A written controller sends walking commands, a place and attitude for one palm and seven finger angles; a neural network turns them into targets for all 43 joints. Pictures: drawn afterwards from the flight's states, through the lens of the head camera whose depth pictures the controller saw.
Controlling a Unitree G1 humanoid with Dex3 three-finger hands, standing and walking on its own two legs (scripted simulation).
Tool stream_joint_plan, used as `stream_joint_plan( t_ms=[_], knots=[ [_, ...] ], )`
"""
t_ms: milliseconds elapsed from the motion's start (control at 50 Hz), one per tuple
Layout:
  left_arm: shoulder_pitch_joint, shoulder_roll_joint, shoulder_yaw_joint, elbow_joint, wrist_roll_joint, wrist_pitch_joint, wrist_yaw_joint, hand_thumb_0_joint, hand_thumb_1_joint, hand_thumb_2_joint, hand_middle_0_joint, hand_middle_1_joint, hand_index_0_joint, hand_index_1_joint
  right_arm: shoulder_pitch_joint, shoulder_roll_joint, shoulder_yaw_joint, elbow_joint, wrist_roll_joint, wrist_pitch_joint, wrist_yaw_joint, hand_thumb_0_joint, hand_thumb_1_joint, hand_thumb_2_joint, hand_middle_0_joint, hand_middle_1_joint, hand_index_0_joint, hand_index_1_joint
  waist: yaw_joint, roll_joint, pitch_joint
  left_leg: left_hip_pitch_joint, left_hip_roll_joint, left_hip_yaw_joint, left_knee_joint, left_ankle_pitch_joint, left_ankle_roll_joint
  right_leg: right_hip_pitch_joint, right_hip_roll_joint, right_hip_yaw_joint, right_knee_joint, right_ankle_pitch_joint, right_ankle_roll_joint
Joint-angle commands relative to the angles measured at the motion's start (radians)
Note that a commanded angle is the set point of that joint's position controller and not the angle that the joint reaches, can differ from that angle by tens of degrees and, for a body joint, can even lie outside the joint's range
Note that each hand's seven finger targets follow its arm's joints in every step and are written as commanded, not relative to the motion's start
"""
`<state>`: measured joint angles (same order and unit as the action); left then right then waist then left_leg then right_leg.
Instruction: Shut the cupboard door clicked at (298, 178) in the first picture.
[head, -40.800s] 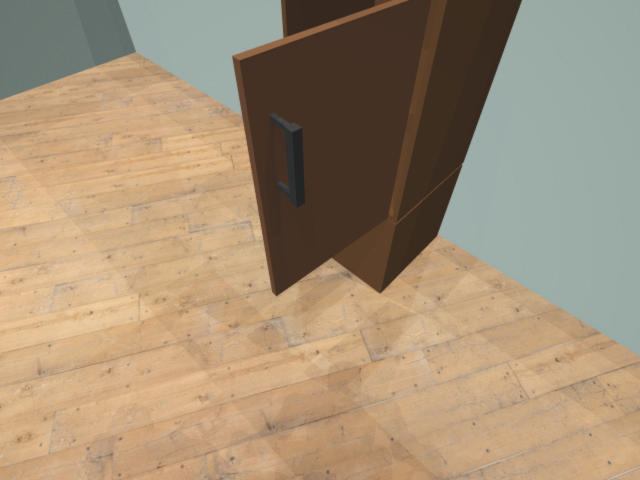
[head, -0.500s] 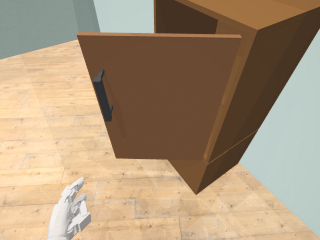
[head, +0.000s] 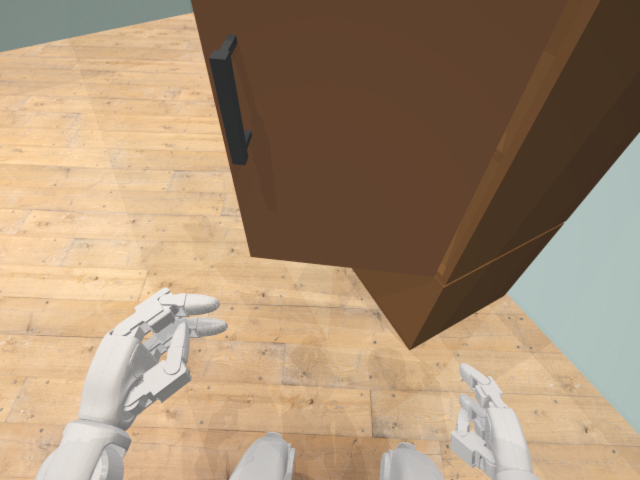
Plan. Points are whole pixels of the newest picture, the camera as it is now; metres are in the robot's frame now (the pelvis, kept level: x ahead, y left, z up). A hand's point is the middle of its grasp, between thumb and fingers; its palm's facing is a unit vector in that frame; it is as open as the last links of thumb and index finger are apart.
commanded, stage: raise the hand and make a fist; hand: left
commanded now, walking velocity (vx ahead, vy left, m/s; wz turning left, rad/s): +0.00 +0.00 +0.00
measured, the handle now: (235, 104) +0.54 +0.18 +0.16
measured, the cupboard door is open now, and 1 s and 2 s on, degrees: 54 54 54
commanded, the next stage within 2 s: bring the fist close to the handle in 1.26 s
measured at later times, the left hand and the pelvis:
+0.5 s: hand (156, 322) +0.24 +0.19 +0.12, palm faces +0.00 -1.00 -0.04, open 3.2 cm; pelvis +0.03 +0.01 +0.04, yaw +0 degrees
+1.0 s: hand (155, 277) +0.27 +0.19 +0.16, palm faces -0.02 -1.00 -0.04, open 3.1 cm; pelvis +0.04 +0.00 +0.06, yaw +0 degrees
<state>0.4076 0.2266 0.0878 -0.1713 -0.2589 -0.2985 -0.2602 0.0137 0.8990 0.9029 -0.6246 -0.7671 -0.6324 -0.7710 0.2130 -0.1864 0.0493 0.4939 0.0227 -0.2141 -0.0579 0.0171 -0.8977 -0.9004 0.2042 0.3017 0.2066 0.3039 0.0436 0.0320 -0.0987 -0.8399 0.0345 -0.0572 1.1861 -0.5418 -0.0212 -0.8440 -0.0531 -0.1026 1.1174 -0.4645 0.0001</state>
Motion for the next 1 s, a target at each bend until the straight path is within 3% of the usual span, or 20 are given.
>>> stream_joint_plan(
  t_ms=[0,60,140,200,280,380,440,540,580,720,780,840,880,900,960,980],
  knots=[
    [0.029,0.126,0.136,-0.229,-0.028,0.025,0.033,0.000,0.900,0.900,-0.805,-0.960,-0.805,-0.960,-0.037,-0.148,-0.080,-0.195,0.011,-0.049,-0.025,0.000,-0.900,-0.900,0.200,0.300,0.200,0.300,-0.005,-0.032,-0.203,0.083,-0.048,0.026,-0.280,0.146,0.037,0.272,0.043,0.084,-0.272,-0.039,-0.015],
    [0.043,0.106,0.134,-0.244,-0.034,-0.011,0.062,0.000,0.900,0.900,-0.860,-1.020,-0.860,-1.020,-0.024,-0.143,-0.078,-0.184,0.001,-0.056,-0.018,0.000,-0.900,-0.900,0.200,0.300,0.200,0.300,-0.006,-0.033,-0.189,0.118,-0.045,0.021,-0.308,0.200,0.031,0.285,0.051,0.051,-0.254,0.061,-0.016],
    [0.037,0.082,0.088,-0.239,-0.027,-0.064,0.064,0.000,0.900,0.900,-0.933,-1.100,-0.933,-1.100,-0.004,-0.158,-0.079,-0.171,-0.005,-0.073,-0.013,0.000,-0.900,-0.900,0.200,0.300,0.200,0.300,-0.030,-0.016,-0.146,0.144,-0.044,0.020,-0.325,0.201,0.031,0.260,0.051,0.040,-0.261,0.082,-0.016],
    [0.033,0.098,0.085,-0.246,-0.015,-0.068,0.054,0.000,0.900,0.900,-0.988,-1.160,-0.988,-1.160,0.006,-0.171,-0.082,-0.171,-0.002,-0.079,-0.014,0.000,-0.900,-0.900,0.200,0.300,0.200,0.300,-0.032,-0.005,-0.145,0.172,-0.043,0.019,-0.347,0.208,0.032,0.272,0.050,0.034,-0.269,0.091,-0.019],
    [0.024,0.134,0.122,-0.261,-0.018,-0.044,0.058,0.000,0.900,0.900,-1.062,-1.240,-1.062,-1.240,0.015,-0.173,-0.081,-0.169,0.001,-0.074,-0.017,0.000,-0.900,-0.900,0.200,0.300,0.200,0.300,-0.023,0.007,-0.142,0.200,-0.044,0.019,-0.372,0.230,0.033,0.312,0.055,0.032,-0.289,0.123,-0.021],
    [0.002,0.140,0.142,-0.285,-0.026,-0.024,0.066,0.000,0.900,0.900,-1.153,-1.340,-1.153,-1.340,0.020,-0.169,-0.076,-0.169,0.002,-0.063,-0.017,0.000,-0.900,-0.900,0.200,0.300,0.200,0.300,-0.018,0.036,-0.156,0.257,-0.041,0.020,-0.397,0.308,0.028,0.363,0.060,0.021,-0.294,0.226,-0.022],
    [-0.011,0.115,0.113,-0.276,-0.028,-0.002,0.055,0.000,0.900,0.900,-1.208,-1.400,-1.208,-1.400,0.026,-0.169,-0.072,-0.171,0.007,-0.056,-0.014,0.000,-0.900,-0.900,0.200,0.300,0.200,0.300,-0.031,0.027,-0.133,0.286,-0.037,0.022,-0.411,0.328,0.025,0.364,0.062,0.015,-0.311,0.259,-0.018],
    [-0.060,0.128,0.120,-0.271,-0.026,0.042,0.034,0.000,0.900,0.900,-1.300,-1.500,-1.300,-1.500,0.026,-0.170,-0.062,-0.166,0.010,-0.054,-0.013,0.000,-0.900,-0.900,0.200,0.300,0.200,0.300,-0.031,0.036,-0.126,0.332,-0.036,0.022,-0.439,0.366,0.024,0.406,0.062,0.015,-0.341,0.311,-0.017],
    [-0.084,0.155,0.146,-0.254,-0.029,0.059,0.031,0.000,0.900,0.900,-1.300,-1.500,-1.300,-1.500,0.019,-0.171,-0.058,-0.157,0.011,-0.052,-0.017,0.000,-0.900,-0.900,0.200,0.300,0.200,0.300,-0.027,0.023,-0.106,0.335,-0.037,0.024,-0.447,0.362,0.028,0.426,0.062,0.021,-0.362,0.314,-0.019],
    [-0.169,0.159,0.167,-0.232,-0.052,0.089,0.011,0.000,0.900,0.900,-1.300,-1.500,-1.300,-1.500,0.001,-0.168,-0.043,-0.145,0.015,-0.063,-0.022,0.000,-0.900,-0.900,0.200,0.300,0.200,0.300,-0.019,0.017,-0.101,0.373,-0.042,0.029,-0.492,0.357,0.027,0.485,0.054,0.028,-0.410,0.320,-0.016],
    [-0.195,0.176,0.183,-0.204,-0.058,0.100,0.000,0.000,0.900,0.900,-1.300,-1.500,-1.300,-1.500,-0.004,-0.174,-0.043,-0.129,0.018,-0.070,-0.027,0.000,-0.900,-0.900,0.200,0.300,0.200,0.300,-0.017,-0.019,-0.091,0.383,-0.042,0.033,-0.507,0.351,0.031,0.509,0.053,0.035,-0.438,0.310,-0.013],
    [-0.230,0.169,0.178,-0.206,-0.065,0.116,-0.009,0.000,0.900,0.900,-1.300,-1.500,-1.300,-1.500,-0.013,-0.172,-0.042,-0.124,0.022,-0.080,-0.030,0.000,-0.900,-0.900,0.200,0.300,0.200,0.300,-0.016,0.006,-0.083,0.402,-0.046,0.037,-0.530,0.346,0.031,0.521,0.049,0.039,-0.459,0.308,-0.011],
    [-0.198,0.177,0.194,-0.162,-0.064,0.128,-0.010,0.000,0.900,0.900,-1.300,-1.500,-1.300,-1.500,-0.013,-0.175,-0.044,-0.114,0.022,-0.084,-0.030,0.000,-0.900,-0.900,0.200,0.300,0.200,0.300,-0.008,-0.030,-0.073,0.399,-0.046,0.039,-0.533,0.347,0.033,0.535,0.047,0.044,-0.473,0.302,-0.011],
    [-0.191,0.155,0.176,-0.161,-0.065,0.131,-0.014,0.000,0.900,0.900,-1.300,-1.500,-1.300,-1.500,-0.016,-0.173,-0.043,-0.118,0.023,-0.086,-0.029,0.000,-0.900,-0.900,0.200,0.300,0.200,0.300,-0.009,-0.024,-0.065,0.396,-0.049,0.044,-0.536,0.343,0.033,0.531,0.044,0.046,-0.477,0.299,-0.009],
    [-0.193,0.161,0.188,-0.171,-0.071,0.125,-0.014,0.000,0.900,0.900,-1.300,-1.500,-1.300,-1.500,-0.019,-0.174,-0.047,-0.118,0.020,-0.093,-0.027,0.000,-0.900,-0.900,0.200,0.300,0.200,0.300,-0.003,-0.025,-0.076,0.403,-0.052,0.049,-0.542,0.348,0.032,0.542,0.042,0.051,-0.481,0.304,-0.007],
    [-0.189,0.185,0.210,-0.157,-0.068,0.122,-0.009,0.000,0.900,0.900,-1.300,-1.500,-1.300,-1.500,-0.016,-0.177,-0.049,-0.111,0.018,-0.093,-0.027,0.000,-0.900,-0.900,0.200,0.300,0.200,0.300,-0.001,-0.060,-0.070,0.393,-0.051,0.050,-0.535,0.348,0.034,0.552,0.040,0.061,-0.488,0.297,-0.006]
  ],
)
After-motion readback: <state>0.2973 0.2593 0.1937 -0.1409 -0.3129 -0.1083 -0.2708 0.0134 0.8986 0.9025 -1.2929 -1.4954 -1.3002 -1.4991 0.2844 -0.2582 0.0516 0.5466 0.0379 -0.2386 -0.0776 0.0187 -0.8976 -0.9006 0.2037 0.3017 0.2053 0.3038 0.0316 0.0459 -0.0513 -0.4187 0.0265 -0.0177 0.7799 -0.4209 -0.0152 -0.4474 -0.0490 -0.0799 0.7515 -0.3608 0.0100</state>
